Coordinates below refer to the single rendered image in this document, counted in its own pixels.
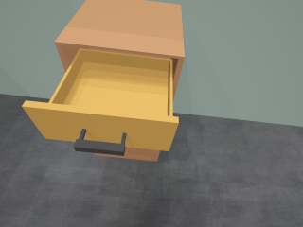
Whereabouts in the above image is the cabinet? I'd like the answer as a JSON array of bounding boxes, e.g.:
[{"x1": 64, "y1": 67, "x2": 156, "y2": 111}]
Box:
[{"x1": 54, "y1": 0, "x2": 185, "y2": 162}]

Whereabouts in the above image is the drawer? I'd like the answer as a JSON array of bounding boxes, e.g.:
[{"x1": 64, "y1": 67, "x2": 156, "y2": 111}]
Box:
[{"x1": 22, "y1": 48, "x2": 179, "y2": 151}]

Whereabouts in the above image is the handle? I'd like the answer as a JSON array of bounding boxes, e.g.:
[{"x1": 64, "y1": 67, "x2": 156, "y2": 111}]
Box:
[{"x1": 73, "y1": 129, "x2": 127, "y2": 156}]

